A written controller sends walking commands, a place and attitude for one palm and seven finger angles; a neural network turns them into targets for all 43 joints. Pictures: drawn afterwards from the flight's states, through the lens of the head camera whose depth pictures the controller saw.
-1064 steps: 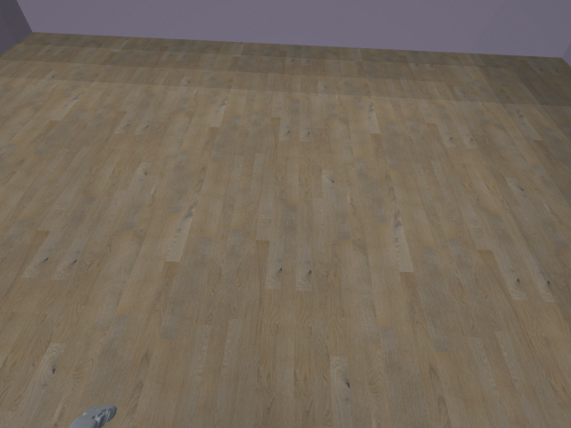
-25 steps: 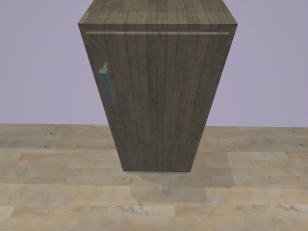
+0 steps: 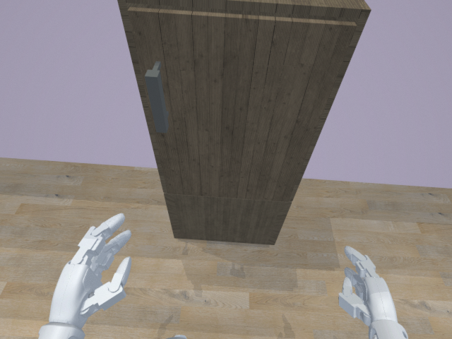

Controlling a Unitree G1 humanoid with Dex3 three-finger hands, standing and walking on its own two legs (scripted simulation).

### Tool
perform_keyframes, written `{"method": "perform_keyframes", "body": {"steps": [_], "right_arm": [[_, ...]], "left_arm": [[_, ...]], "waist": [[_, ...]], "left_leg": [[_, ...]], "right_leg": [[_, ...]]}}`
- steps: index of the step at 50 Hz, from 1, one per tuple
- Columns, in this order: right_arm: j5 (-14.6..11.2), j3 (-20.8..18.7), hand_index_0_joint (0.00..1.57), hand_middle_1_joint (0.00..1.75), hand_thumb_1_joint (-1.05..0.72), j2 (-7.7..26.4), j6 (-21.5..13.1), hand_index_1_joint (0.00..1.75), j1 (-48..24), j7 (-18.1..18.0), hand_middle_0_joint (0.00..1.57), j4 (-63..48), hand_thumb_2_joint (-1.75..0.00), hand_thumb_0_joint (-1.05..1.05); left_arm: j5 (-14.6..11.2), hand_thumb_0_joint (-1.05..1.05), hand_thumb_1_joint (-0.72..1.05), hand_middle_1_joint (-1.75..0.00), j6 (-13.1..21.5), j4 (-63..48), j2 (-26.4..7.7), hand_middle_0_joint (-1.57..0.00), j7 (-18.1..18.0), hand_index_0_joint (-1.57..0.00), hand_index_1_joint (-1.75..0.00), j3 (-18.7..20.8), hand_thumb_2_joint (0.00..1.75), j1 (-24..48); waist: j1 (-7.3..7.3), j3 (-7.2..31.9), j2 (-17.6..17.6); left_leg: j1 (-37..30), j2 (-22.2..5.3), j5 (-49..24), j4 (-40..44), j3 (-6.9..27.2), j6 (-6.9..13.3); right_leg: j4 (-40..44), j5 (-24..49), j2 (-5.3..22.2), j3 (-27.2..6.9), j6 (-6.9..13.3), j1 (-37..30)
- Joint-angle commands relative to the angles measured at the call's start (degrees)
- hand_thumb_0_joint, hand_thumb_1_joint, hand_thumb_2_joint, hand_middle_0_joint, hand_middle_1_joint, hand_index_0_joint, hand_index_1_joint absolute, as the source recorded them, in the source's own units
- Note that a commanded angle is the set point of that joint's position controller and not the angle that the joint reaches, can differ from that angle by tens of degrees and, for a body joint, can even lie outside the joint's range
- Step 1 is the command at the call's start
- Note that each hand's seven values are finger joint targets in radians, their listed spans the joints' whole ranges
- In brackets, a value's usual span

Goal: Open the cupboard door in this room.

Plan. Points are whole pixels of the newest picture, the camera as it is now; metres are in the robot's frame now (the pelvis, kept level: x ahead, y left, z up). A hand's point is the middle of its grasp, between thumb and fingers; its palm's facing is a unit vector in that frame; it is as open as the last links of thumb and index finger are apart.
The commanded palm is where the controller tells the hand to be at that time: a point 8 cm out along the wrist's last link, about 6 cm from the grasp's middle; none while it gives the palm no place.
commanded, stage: raise the hand with hooked fingers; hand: left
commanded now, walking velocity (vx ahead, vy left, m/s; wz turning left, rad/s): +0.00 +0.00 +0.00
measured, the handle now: (160, 97) +0.58 +0.19 +0.10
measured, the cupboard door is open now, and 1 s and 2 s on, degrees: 0 0 0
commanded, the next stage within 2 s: move the hooked fingers beside the handle in 1.76 s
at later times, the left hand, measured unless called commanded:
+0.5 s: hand (83, 262) +0.22 +0.24 +0.05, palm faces +0.05 -1.00 -0.04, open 11.1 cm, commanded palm +0.19 +0.29 +0.05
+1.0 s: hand (48, 227) +0.26 +0.29 +0.09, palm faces +0.03 -1.00 -0.06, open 13.7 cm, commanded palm +0.23 +0.34 +0.10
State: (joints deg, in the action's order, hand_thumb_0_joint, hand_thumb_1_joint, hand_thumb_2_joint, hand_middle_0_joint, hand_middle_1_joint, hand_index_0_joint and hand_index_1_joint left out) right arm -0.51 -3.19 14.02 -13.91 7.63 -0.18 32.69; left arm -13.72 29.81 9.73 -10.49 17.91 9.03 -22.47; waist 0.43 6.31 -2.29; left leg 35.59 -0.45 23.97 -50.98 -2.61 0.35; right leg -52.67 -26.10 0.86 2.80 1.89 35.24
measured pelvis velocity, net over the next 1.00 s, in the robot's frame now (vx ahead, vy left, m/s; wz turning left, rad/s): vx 0.00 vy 0.03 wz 0.02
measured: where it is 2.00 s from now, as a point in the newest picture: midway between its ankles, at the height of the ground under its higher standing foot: outside the picture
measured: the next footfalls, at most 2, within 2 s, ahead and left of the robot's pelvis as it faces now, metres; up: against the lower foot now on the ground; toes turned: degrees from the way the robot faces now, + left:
none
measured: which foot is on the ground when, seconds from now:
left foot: down 0.00-1.00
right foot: down 0.00-1.00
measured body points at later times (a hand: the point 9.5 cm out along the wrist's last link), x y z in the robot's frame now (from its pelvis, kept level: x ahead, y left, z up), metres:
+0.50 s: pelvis -0.01 +0.01 -0.01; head +0.03 +0.01 +0.44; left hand +0.21 +0.29 +0.06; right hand +0.12 -0.22 -0.10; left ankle +0.01 +0.12 -0.69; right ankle +0.00 -0.10 -0.69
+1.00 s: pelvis +0.00 +0.03 +0.01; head +0.02 +0.03 +0.46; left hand +0.25 +0.34 +0.10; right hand +0.19 -0.20 -0.05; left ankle +0.01 +0.12 -0.69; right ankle +0.00 -0.10 -0.69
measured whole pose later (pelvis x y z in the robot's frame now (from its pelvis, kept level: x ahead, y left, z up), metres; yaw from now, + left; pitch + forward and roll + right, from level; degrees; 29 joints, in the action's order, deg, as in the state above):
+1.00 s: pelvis +0.00 +0.03 +0.01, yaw +1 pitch +7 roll -2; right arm -3.0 3.3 15.1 -13.0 14.2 -4.6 30.7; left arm -19.7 10.4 12.4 -21.9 24.6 20.2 -5.0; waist -0.8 4.9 2.3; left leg 32.9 -0.4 23.2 -49.3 -0.5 2.2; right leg -45.4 -22.9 0.5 4.8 0.0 29.3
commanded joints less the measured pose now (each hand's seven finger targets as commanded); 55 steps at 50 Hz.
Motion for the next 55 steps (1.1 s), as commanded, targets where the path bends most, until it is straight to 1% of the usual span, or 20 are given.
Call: {"method": "perform_keyframes", "body": {"steps": [1,5,8,10,13,16,18,21,23,26,28,31,33,36,40,45,46,50,52,55], "right_arm": [[-0.38,-2.47,0.2,0.3,-0.9,7.39,-1.47,0.3,-1.21,-0.9,0.2,-12.12,-0.9,0.0],[-0.12,-1.38,0.2,0.3,-0.9,5.93,-2.14,0.3,2.49,-2.28,0.2,-11.24,-0.9,0.0],[-0.25,-0.5,0.2,0.3,-0.9,6.99,-2.78,0.3,3.5,-3.36,0.2,-8.86,-0.9,0.0],[-0.83,-0.15,0.2,0.3,-0.9,7.79,-3.25,0.3,3.63,-3.99,0.2,-7.8,-0.9,0.0],[-2.0,0.46,0.2,0.3,-0.9,8.41,-2.28,0.3,3.08,-4.68,0.2,-8.21,-0.9,0.0],[-2.71,0.62,0.2,0.3,-0.9,7.9,-0.77,0.3,1.14,-5.05,0.2,-11.41,-0.9,0.0],[-2.51,0.89,0.2,0.3,-0.9,6.51,0.1,0.3,0.83,-5.07,0.2,-12.6,-0.9,0.0],[-1.87,1.23,0.2,0.3,-0.9,5.42,-0.04,0.3,0.7,-4.82,0.2,-12.03,-0.9,0.0],[-1.67,1.01,0.2,0.3,-0.9,5.81,-0.53,0.3,2.71,-4.26,0.2,-10.95,-0.9,0.0],[-1.49,1.2,0.2,0.3,-0.9,7.51,-1.66,0.3,4.33,-3.85,0.2,-9.79,-0.9,0.0],[-1.91,0.96,0.2,0.3,-0.9,8.46,-2.54,0.3,5.83,-4.19,0.2,-8.98,-0.9,0.0],[-2.51,1.01,0.2,0.3,-0.9,9.64,-3.44,0.3,6.34,-5.04,0.2,-8.64,-0.9,0.0],[-2.57,1.1,0.2,0.3,-0.9,9.57,-3.75,0.3,5.96,-5.45,0.2,-8.65,-0.9,0.0],[-2.28,1.49,0.2,0.3,-0.9,9.33,-3.83,0.3,5.78,-5.57,0.2,-8.64,-0.9,0.0],[-2.46,1.9,0.2,0.3,-0.9,8.79,-3.11,0.3,5.29,-5.09,0.2,-8.66,-0.9,0.0],[-2.76,2.0,0.2,0.3,-0.9,9.64,-1.99,0.3,5.98,-4.93,0.2,-9.18,-0.9,0.0],[-2.8,2.19,0.2,0.3,-0.9,9.99,-1.77,0.3,6.0,-5.0,0.2,-9.35,-0.9,0.0],[-2.66,2.27,0.2,0.3,-0.9,9.86,-1.5,0.3,5.49,-5.68,0.2,-9.42,-0.9,0.0],[-2.45,2.66,0.2,0.3,-0.9,9.71,-1.3,0.3,5.24,-5.84,0.2,-9.23,-0.9,0.0],[-2.39,2.94,0.2,0.3,-0.9,9.37,-1.2,0.3,5.14,-6.06,0.2,-8.44,-0.9,0.0]], "left_arm": [[-4.83,0.0,0.48,-0.57,3.58,-13.51,-11.01,-0.23,4.51,-0.23,-0.57,9.88,0.72,-2.29],[-6.1,0.0,0.39,-0.63,8.09,-31.3,-10.79,-0.24,1.27,-0.24,-0.63,8.09,0.68,9.5],[-4.55,0.0,0.32,-0.68,8.19,-31.04,-8.84,-0.24,1.96,-0.24,-0.68,2.28,0.65,11.72],[-3.85,0.0,0.27,-0.7,5.27,-26.67,-10.48,-0.25,3.62,-0.25,-0.7,1.68,0.63,12.65],[-3.75,0.0,0.2,-0.75,-4.15,-16.23,-14.14,-0.25,6.52,-0.25,-0.75,5.01,0.6,9.74],[-6.09,0.0,0.13,-0.8,-14.13,-12.52,-17.29,-0.25,6.71,-0.25,-0.8,11.76,0.57,3.69],[-8.65,0.0,0.08,-0.82,-16.65,-15.6,-17.68,-0.26,4.52,-0.26,-0.82,15.75,0.55,2.67],[-10.18,0.0,0.01,-0.87,-13.87,-17.79,-16.64,-0.26,-0.15,-0.26,-0.87,18.44,0.52,3.63],[-8.45,0.0,-0.03,-0.9,-10.04,-18.61,-15.55,-0.27,-2.0,-0.27,-0.9,16.83,0.5,5.36],[-5.8,0.0,-0.1,-0.94,-6.21,-17.22,-13.68,-0.27,-1.01,-0.27,-0.94,10.37,0.47,11.32],[-5.27,0.0,-0.15,-0.98,-5.38,-15.19,-14.57,-0.27,1.42,-0.27,-0.98,9.18,0.45,13.16],[-6.29,0.0,-0.22,-1.02,-6.61,-14.22,-17.97,-0.28,4.95,-0.28,-1.02,10.5,0.42,16.86],[-6.98,0.0,-0.27,-1.05,-7.48,-15.84,-21.17,-0.28,5.59,-0.28,-1.05,13.85,0.4,18.08],[-8.14,0.0,-0.34,-1.1,-8.39,-16.63,-24.45,-0.29,4.12,-0.29,-1.1,18.73,0.37,18.14],[-8.6,0.0,-0.43,-1.15,-9.78,-14.34,-20.74,-0.29,2.77,-0.29,-1.15,16.91,0.33,19.24],[-7.01,0.0,-0.5,-1.2,-15.39,-7.98,-20.03,-0.3,5.8,-0.3,-1.2,13.89,0.3,22.12],[-6.95,0.0,-0.5,-1.2,-16.39,-7.21,-20.79,-0.3,6.74,-0.3,-1.2,13.81,0.3,24.3],[-7.56,0.0,-0.5,-1.2,-16.75,-8.59,-25.03,-0.3,7.93,-0.3,-1.2,17.58,0.3,30.85],[-8.08,0.0,-0.5,-1.2,-15.45,-9.84,-27.54,-0.3,8.07,-0.3,-1.2,19.83,0.3,34.6],[-8.33,0.0,-0.5,-1.2,-14.33,-6.98,-28.0,-0.3,8.07,-0.3,-1.2,21.04,0.3,36.19]], "waist": [[-3.92,10.55,5.14],[0.12,16.89,12.15],[3.57,12.55,9.53],[4.7,9.71,8.68],[2.8,7.47,5.05],[-2.56,12.43,2.91],[-3.97,15.14,0.99],[-4.75,12.7,-1.52],[-3.16,10.19,2.29],[0.47,5.28,3.8],[1.67,6.5,3.94],[1.56,8.18,4.55],[0.09,11.94,6.92],[-1.79,12.58,8.55],[-1.13,8.77,9.56],[-0.25,6.88,7.62],[-0.2,6.02,7.89],[-0.45,9.77,5.6],[-0.79,11.1,6.9],[-0.94,10.82,7.89]], "left_leg": [[4.31,2.83,-9.56,-3.02,0.13,0.05],[0.15,0.96,-10.73,-7.09,2.73,1.17],[1.68,-0.23,-8.51,-8.34,4.15,1.88],[3.56,-0.55,-5.79,-7.9,4.85,2.0],[6.75,-0.05,-3.06,-5.07,4.94,1.87],[4.46,0.74,-5.73,-0.94,4.48,1.5],[3.27,0.95,-8.6,0.11,3.7,1.2],[2.87,0.51,-11.07,1.89,4.39,0.76],[1.09,0.37,-10.88,3.3,4.12,0.67],[0.83,0.1,-6.41,3.37,4.46,1.13],[-0.48,0.07,-3.8,3.84,4.48,1.33],[-2.45,0.17,-3.42,4.9,4.87,1.5],[-5.31,0.15,-5.98,6.36,5.11,1.44],[-8.14,-0.03,-11.02,7.69,5.61,1.01],[-9.77,-0.21,-12.63,9.45,5.52,0.33],[-10.81,-0.31,-14.33,10.56,5.44,0.38],[-10.99,-0.24,-14.89,10.71,5.6,0.36],[-13.81,-0.17,-15.86,11.45,5.74,0.57],[-15.42,0.0,-17.99,11.66,5.73,0.38],[-16.3,0.0,-17.84,12.34,5.73,0.21]], "right_leg": [[2.22,11.15,-0.05,-4.72,-0.29,-1.26],[1.13,10.71,-1.07,-5.56,-0.35,2.64],[1.07,8.15,-1.88,-4.58,-0.15,7.5],[2.44,4.94,-2.11,-4.34,-0.4,8.51],[6.09,0.13,-1.72,-5.01,-0.83,5.37],[8.0,0.91,-1.07,-4.78,-1.0,-3.14],[8.68,4.45,-0.33,-4.52,-1.77,-7.45],[7.99,8.73,-1.19,-2.83,-1.49,-8.19],[7.01,8.98,-1.81,-0.89,-1.09,-4.53],[7.53,3.67,-2.18,-0.74,-0.98,0.92],[8.91,0.97,-1.95,-1.17,-1.12,1.62],[10.21,1.01,-1.92,-1.68,-0.89,-0.36],[10.07,3.99,-1.75,-1.01,-0.65,-3.55],[9.44,9.31,-2.38,0.27,-0.08,-6.13],[10.24,11.81,-2.52,1.58,-0.3,-5.66],[11.98,14.73,-2.66,1.72,-0.48,-6.04],[12.09,15.18,-2.9,1.65,-0.17,-6.45],[13.32,16.07,-2.8,1.42,-0.33,-8.41],[13.49,17.56,-2.9,1.13,0.04,-10.08],[13.98,17.08,-2.83,1.1,0.01,-10.1]]}}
